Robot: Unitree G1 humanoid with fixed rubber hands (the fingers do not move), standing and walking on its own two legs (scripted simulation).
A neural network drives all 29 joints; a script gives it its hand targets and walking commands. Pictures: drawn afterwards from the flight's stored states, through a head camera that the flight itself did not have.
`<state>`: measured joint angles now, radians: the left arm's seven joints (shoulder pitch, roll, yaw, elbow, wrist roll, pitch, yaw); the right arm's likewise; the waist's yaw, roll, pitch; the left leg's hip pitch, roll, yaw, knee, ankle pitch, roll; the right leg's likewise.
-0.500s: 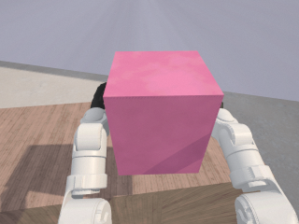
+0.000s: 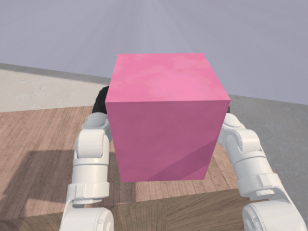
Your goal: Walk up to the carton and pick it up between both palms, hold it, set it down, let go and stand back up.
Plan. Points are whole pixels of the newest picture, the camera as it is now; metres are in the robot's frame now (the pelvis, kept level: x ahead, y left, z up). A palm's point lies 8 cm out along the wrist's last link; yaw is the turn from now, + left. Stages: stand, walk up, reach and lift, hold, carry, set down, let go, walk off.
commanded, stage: hold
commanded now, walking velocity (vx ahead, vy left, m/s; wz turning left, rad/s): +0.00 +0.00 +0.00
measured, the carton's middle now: (161, 118) +0.35 +0.00 +0.20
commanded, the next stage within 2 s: set down in 0.44 s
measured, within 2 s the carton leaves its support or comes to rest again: neither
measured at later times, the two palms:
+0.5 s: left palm (100, 116) +0.35 +0.15 +0.21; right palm (220, 116) +0.36 -0.15 +0.19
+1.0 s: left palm (103, 123) +0.37 +0.16 +0.17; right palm (212, 130) +0.37 -0.14 +0.13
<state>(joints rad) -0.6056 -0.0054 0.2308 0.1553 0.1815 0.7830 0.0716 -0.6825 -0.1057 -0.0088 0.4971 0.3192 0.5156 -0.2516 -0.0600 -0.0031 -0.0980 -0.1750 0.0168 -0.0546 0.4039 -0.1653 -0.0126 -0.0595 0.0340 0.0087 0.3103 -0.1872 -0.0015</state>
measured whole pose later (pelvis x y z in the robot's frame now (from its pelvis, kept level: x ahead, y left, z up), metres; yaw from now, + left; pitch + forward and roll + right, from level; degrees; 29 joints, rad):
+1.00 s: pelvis +0.01 +0.00 +0.00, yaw +1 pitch -7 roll -1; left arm -0.60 -0.05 0.27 0.35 0.29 0.47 0.01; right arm -0.61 -0.01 -0.12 0.75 0.09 0.09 -0.15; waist -0.03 -0.06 0.01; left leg -0.07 0.00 -0.07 0.34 -0.15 -0.02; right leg 0.04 0.02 -0.01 0.27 -0.19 -0.01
